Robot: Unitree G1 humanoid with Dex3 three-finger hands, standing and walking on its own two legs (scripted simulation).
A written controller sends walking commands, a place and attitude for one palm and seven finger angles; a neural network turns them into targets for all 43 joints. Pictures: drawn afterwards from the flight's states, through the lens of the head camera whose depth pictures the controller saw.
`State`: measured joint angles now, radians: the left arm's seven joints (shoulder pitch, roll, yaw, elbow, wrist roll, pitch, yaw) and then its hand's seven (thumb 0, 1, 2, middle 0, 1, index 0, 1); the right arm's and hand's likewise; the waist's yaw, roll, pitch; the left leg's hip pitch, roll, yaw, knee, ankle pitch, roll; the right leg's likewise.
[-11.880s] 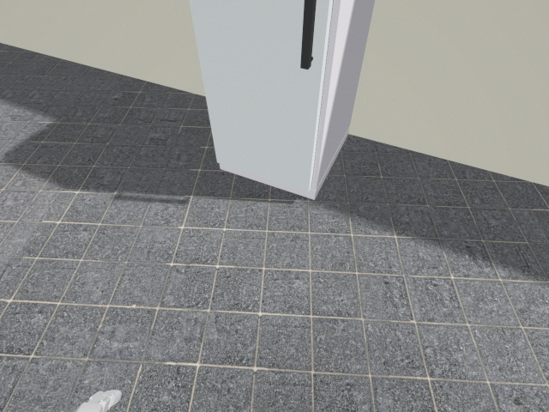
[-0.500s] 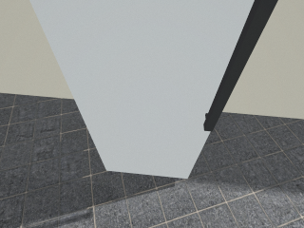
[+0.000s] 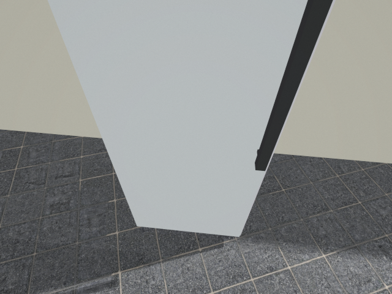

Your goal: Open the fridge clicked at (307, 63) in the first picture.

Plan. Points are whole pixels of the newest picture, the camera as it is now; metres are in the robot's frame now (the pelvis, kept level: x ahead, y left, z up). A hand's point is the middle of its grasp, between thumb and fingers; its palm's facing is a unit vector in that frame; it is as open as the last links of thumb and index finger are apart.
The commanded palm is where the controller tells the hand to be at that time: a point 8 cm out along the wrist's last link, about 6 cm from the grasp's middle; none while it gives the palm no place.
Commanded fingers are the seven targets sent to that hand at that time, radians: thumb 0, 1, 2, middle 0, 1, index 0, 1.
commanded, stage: come to a stop and stand still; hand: right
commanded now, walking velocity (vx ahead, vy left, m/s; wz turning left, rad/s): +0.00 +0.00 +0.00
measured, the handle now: (283, 89) +0.48 -0.15 +0.19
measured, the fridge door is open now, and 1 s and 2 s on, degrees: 0 0 0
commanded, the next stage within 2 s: look again from close up in 0.92 s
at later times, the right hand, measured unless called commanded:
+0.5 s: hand out of the picture -0.06 -0.17 -0.18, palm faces +0.03 +0.99 -0.16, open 7.4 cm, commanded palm none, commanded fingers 0.00 -0.90 -0.90 0.20 0.30 0.20 0.30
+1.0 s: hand out of the picture -0.03 -0.20 -0.18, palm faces +0.06 +0.98 -0.21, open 7.4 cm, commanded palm none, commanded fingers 0.00 -0.90 -0.90 0.20 0.30 0.20 0.30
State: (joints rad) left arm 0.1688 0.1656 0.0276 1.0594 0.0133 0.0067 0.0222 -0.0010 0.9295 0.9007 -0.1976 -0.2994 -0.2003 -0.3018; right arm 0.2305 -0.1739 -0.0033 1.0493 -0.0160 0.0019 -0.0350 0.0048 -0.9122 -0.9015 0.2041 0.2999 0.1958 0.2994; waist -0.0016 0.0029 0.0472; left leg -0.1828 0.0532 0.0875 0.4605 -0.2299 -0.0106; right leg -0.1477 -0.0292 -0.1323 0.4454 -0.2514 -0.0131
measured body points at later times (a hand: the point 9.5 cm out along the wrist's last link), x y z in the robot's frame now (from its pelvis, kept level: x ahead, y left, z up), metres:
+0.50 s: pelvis -0.02 -0.01 +0.00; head -0.01 -0.01 +0.45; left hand -0.09 +0.19 -0.16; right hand -0.06 -0.22 -0.16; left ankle +0.01 +0.12 -0.74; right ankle +0.00 -0.10 -0.74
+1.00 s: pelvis -0.04 -0.02 -0.01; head -0.06 -0.02 +0.44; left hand +0.00 +0.22 -0.16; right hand -0.03 -0.25 -0.16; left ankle +0.01 +0.12 -0.74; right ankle +0.00 -0.10 -0.74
